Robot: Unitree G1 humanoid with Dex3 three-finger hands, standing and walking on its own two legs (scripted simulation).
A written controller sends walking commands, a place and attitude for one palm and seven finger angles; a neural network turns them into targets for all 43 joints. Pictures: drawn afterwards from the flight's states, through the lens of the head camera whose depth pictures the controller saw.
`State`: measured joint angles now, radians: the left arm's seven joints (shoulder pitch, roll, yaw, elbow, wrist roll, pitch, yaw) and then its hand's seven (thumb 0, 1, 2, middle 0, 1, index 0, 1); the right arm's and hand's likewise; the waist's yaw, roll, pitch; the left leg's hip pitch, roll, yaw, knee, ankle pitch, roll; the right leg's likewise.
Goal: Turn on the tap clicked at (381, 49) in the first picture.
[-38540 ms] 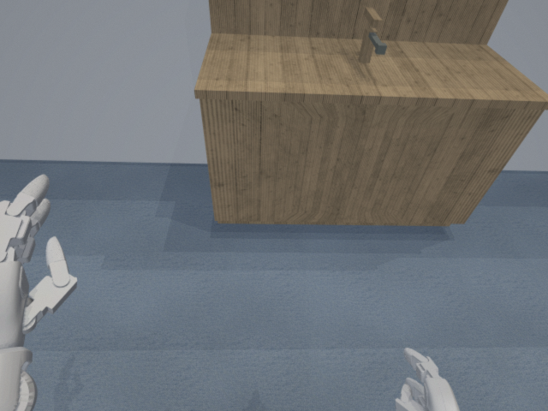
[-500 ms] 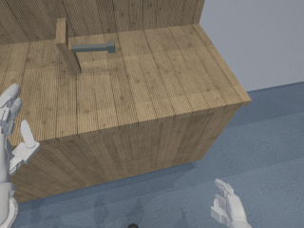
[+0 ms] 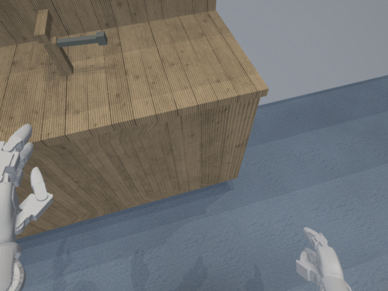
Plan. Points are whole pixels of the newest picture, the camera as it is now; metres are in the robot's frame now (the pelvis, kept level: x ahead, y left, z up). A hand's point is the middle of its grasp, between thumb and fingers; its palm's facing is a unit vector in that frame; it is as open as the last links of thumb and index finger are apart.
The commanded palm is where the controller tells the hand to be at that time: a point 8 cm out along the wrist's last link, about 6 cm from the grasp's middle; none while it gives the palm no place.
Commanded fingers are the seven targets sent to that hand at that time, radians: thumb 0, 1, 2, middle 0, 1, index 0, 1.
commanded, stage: stop stepping back and stand still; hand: left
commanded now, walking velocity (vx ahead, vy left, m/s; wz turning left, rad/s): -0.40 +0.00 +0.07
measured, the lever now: (101, 38) +0.77 +0.32 +0.06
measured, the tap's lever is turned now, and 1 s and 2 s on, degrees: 83 83 83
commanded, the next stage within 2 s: none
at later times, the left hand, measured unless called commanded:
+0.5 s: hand out of the picture +0.06 +0.14 +0.15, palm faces +0.39 -0.82 -0.41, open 7.4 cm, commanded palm +0.00 +0.19 +0.17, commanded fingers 0.00 0.90 0.90 -0.20 -0.30 -0.20 -0.30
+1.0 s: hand out of the picture -0.09 +0.08 +0.17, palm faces +0.46 -0.77 -0.45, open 7.4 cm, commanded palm -0.15 +0.13 +0.17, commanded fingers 0.00 0.90 0.90 -0.20 -0.30 -0.20 -0.30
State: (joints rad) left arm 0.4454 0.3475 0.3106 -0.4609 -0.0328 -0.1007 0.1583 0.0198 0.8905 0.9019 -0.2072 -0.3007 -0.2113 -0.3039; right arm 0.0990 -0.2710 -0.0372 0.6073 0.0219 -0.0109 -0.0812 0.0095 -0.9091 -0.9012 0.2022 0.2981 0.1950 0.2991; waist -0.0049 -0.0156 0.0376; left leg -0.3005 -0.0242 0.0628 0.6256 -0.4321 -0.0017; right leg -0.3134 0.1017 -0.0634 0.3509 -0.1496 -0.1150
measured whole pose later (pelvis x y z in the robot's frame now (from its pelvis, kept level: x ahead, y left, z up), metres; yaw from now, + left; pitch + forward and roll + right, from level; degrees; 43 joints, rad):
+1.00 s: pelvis -0.27 -0.17 +0.00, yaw +7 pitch -2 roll +5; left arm 0.45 0.35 0.30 -0.42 -0.03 -0.17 0.12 0.02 0.89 0.90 -0.21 -0.30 -0.21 -0.30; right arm 0.22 -0.22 -0.03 0.65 0.01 -0.14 -0.05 0.01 -0.91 -0.90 0.21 0.30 0.20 0.30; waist 0.00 -0.02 0.02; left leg -0.33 -0.01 0.12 0.74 -0.34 0.03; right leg -0.33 -0.04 -0.03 0.43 -0.18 -0.06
